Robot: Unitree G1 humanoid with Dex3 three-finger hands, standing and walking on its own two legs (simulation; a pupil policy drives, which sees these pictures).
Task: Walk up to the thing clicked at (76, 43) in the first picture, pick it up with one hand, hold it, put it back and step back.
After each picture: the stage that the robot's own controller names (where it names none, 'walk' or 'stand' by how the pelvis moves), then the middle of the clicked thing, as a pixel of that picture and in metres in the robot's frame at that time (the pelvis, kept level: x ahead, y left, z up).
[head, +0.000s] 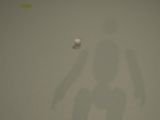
stand; (77, 44) +1.38 +0.08 -0.72
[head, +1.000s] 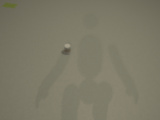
walk; (67, 49) +1.26 +0.11 -0.72
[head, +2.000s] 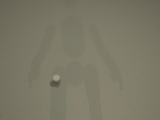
walk; (56, 81) +0.80 +0.16 -0.72
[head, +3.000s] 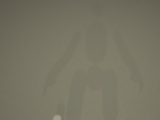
walk; out of the picture +0.51 +0.24 -0.70
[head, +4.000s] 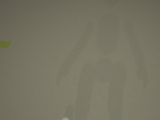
stand; out of the picture +0.45 +0.19 -0.70
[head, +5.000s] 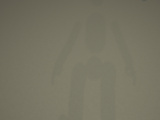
stand; out of the picture +0.39 +0.20 -0.72
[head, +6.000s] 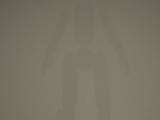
stand; out of the picture +0.35 +0.20 -0.71
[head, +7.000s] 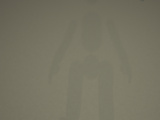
stand; out of the picture +0.36 +0.19 -0.72
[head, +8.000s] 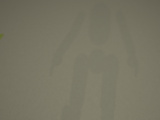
stand; out of the picture +0.38 +0.15 -0.71
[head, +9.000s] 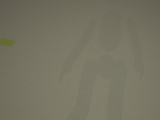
stand; out of the picture +0.38 +0.14 -0.72
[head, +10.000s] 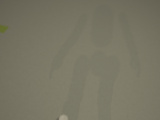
stand; out of the picture +0.42 +0.11 -0.70
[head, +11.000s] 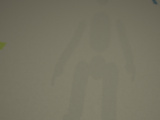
stand; out of the picture +0.38 +0.15 -0.72
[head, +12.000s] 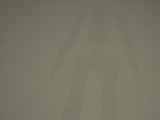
walk; out of the picture +0.39 +0.17 -0.72
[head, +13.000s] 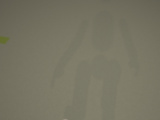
stand; out of the picture +0.43 +0.15 -0.72
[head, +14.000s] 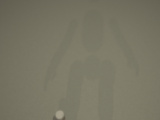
stand; (60, 117) +0.48 +0.20 -0.70
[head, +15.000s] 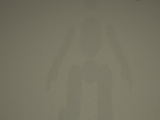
stand; out of the picture +0.46 +0.19 -0.72
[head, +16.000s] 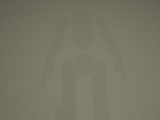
stand; out of the picture +0.43 +0.21 -0.72
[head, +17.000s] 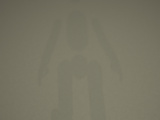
stand; out of the picture +0.42 +0.23 -0.72
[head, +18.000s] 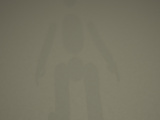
stand; out of the picture +0.41 +0.25 -0.72
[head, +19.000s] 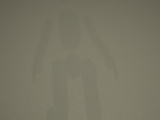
stand; out of the picture +0.42 +0.25 -0.72
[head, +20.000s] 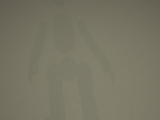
stand; out of the picture +0.36 +0.26 -0.72
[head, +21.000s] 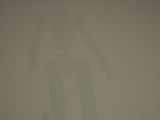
stand; out of the picture +0.35 +0.26 -0.72
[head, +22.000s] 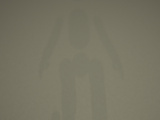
stand; out of the picture +0.38 +0.22 -0.72
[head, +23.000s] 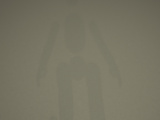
stand; out of the picture +0.38 +0.25 -0.72
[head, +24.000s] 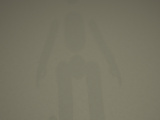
stand; out of the picture +0.37 +0.26 -0.73
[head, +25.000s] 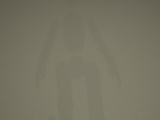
stand; out of the picture +0.37 +0.26 -0.73
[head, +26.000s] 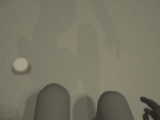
go down; (23, 66) +0.40 +0.31 -0.39
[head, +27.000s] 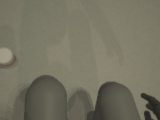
go down; (7, 58) +0.40 +0.34 -0.31
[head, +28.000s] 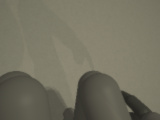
close in; out of the picture +0.36 +0.37 -0.23
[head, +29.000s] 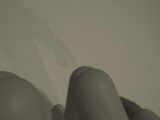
close; out of the picture +0.35 +0.38 -0.21
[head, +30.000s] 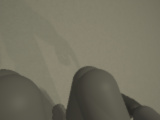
lift; out of the picture +0.32 +0.37 -0.21
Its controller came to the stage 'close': yes
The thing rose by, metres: 0.00
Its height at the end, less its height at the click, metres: +0.00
